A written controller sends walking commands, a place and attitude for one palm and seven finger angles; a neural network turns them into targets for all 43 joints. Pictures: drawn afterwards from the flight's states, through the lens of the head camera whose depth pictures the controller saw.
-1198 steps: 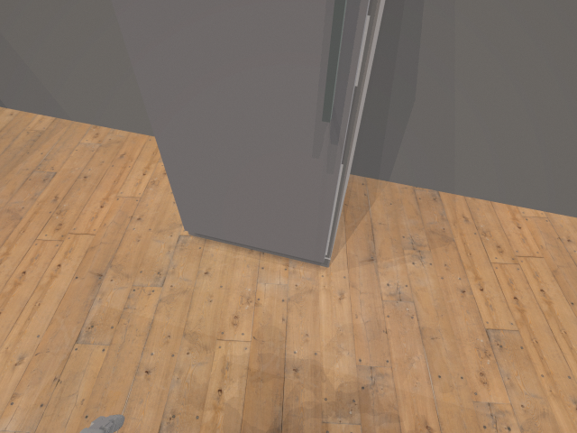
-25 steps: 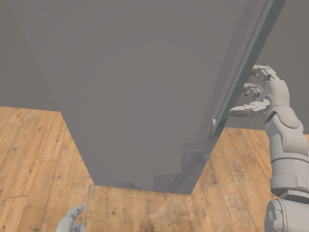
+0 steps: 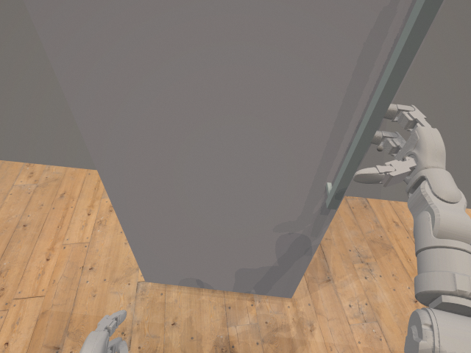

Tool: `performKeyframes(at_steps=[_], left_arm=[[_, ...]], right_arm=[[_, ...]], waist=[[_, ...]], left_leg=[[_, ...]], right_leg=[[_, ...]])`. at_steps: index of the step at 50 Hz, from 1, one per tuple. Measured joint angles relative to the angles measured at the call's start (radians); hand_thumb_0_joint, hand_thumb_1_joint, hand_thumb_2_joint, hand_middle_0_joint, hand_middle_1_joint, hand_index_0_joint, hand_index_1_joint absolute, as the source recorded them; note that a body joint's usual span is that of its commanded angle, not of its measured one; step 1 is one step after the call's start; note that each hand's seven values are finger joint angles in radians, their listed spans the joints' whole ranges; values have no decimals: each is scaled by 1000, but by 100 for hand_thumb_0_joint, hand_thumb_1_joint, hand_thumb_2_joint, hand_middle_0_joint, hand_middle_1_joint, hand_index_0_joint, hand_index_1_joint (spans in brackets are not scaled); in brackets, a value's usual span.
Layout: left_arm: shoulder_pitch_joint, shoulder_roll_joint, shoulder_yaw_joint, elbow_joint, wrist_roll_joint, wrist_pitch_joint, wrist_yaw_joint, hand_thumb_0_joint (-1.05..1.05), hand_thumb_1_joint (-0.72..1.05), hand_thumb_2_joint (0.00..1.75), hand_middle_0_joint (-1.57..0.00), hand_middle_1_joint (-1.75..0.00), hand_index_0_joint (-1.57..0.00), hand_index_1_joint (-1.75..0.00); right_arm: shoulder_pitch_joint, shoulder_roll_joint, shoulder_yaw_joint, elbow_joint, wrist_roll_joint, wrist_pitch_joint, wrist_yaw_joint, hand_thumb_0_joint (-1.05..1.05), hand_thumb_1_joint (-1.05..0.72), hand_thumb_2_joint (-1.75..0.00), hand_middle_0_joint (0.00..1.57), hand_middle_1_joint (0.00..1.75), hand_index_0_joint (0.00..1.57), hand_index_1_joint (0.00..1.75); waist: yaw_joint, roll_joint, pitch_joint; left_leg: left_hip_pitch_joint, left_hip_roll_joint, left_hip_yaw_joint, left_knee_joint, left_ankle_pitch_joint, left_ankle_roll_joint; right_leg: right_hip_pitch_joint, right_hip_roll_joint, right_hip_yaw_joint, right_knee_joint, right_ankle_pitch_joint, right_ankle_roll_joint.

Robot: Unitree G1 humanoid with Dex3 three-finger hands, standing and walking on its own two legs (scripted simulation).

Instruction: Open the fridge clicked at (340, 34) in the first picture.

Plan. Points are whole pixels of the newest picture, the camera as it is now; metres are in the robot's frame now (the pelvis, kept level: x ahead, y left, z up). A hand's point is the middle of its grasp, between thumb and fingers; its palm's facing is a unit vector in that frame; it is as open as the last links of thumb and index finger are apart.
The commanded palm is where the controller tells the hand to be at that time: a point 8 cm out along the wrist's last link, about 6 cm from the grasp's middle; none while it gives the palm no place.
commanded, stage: slide the fingers in behind the handle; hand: right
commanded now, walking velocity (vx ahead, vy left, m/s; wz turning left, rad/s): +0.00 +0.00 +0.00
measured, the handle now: (373, 102) +0.46 -0.17 +0.24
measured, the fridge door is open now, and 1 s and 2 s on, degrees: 0 0 0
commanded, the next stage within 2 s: grip the handle and tug to test in 1.42 s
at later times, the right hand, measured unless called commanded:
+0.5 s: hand (366, 147) +0.41 -0.17 +0.19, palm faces +0.04 +1.00 +0.02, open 14.0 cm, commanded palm +0.37 -0.22 +0.19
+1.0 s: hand (354, 146) +0.40 -0.15 +0.19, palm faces +0.04 +1.00 +0.02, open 14.0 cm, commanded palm +0.37 -0.20 +0.19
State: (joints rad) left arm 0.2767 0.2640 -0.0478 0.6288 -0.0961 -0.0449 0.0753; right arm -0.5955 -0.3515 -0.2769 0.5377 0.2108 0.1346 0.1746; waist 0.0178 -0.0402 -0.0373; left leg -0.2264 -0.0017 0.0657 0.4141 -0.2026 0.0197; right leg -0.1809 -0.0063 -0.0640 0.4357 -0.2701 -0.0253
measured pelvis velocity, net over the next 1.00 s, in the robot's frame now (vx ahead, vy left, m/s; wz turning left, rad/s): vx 0.00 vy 0.00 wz -0.01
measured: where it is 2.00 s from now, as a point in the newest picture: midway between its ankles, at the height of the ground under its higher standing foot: outside the picture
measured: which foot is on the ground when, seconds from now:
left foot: down 0.00-1.00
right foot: down 0.00-1.00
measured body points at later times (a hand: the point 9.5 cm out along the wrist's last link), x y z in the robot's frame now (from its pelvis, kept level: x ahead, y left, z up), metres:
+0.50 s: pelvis +0.01 +0.00 +0.00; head +0.00 +0.01 +0.45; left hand +0.17 +0.23 -0.10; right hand +0.40 -0.22 +0.19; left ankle +0.01 +0.11 -0.74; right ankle -0.03 -0.10 -0.74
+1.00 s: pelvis +0.00 +0.00 +0.00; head -0.01 +0.01 +0.45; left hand +0.16 +0.23 -0.10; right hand +0.39 -0.20 +0.19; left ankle +0.01 +0.11 -0.74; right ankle -0.03 -0.10 -0.74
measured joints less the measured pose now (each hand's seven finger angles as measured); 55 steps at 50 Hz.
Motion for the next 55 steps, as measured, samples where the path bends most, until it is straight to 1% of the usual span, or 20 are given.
performKeyframes(at_steps=[6,11,15,21,26,31,36,42,44,49,55], left_arm=[[-20,-5,-3,-6,-2,-1,0,1,90,90,-20,-30,-20,-30],[-42,-7,-6,-8,-1,1,3,1,90,90,-20,-30,-20,-30],[-50,-10,-7,-9,2,1,1,1,90,90,-20,-30,-20,-30],[-52,-18,-10,-7,6,13,-8,1,90,90,-20,-30,-20,-30],[-49,-25,-12,-12,9,30,-12,1,90,90,-20,-30,-20,-30],[-39,-25,-7,-12,10,31,-12,1,90,90,-20,-30,-20,-30],[-43,-20,-6,1,10,34,-8,2,90,90,-20,-30,-20,-30],[-58,-18,-7,4,11,35,-4,2,90,90,-20,-30,-20,-30],[-62,-21,-9,3,14,35,-4,1,90,90,-20,-30,-20,-30],[-58,-28,-10,3,19,31,-8,1,90,90,-20,-30,-20,-30],[-50,-33,-16,7,17,40,-6,1,90,90,-20,-30,-20,-30]], right_arm=[[23,12,18,-56,1,25,-9,-1,50,-30,31,120,30,120],[6,20,38,-61,-4,52,-21,-1,50,-30,30,120,30,120],[-2,37,55,-77,-2,56,-30,-1,50,-30,30,120,30,120],[5,69,64,-100,0,65,-47,-1,50,-30,30,120,30,120],[27,72,56,-115,-10,91,-68,-1,50,-30,30,120,30,120],[55,80,67,-170,-15,87,-80,-1,50,-30,30,120,30,120],[46,89,84,-179,-11,99,-81,-1,50,-30,30,120,30,120],[13,105,108,-146,-11,128,-102,-1,50,-30,30,120,30,120],[7,110,108,-142,-13,126,-112,-1,50,-30,30,120,30,120],[4,127,109,-139,-21,98,-136,-1,50,-30,30,120,30,120],[-1,110,97,-108,-28,100,-135,-1,50,-30,30,120,30,120]], waist=[[-11,4,3],[-15,5,6],[-18,2,5],[-19,-3,-6],[-16,-1,-7],[-23,1,0],[-26,2,1],[-21,-1,6],[-19,0,9],[-19,1,8],[-16,5,8]], left_leg=[[9,1,6,-1,-3,0],[9,3,14,-1,-4,0],[9,6,15,-2,-6,-2],[13,7,9,1,-11,-5],[17,6,2,-1,-12,-5],[27,5,3,-4,-11,-5],[35,7,9,-7,-9,-5],[31,11,14,-7,-4,-6],[29,10,11,-9,-1,-5],[29,8,6,-12,4,-4],[35,3,5,-19,9,0]], right_leg=[[5,0,6,2,-2,1],[1,3,14,5,-2,0],[0,5,16,4,-3,-1],[9,7,10,-1,-7,-3],[18,6,4,-7,-8,-3],[27,6,5,-8,-8,-2],[30,7,11,-6,-6,-3],[24,11,15,-7,2,-4],[24,11,13,-10,5,-4],[28,9,8,-18,11,-2],[34,4,7,-23,14,1]])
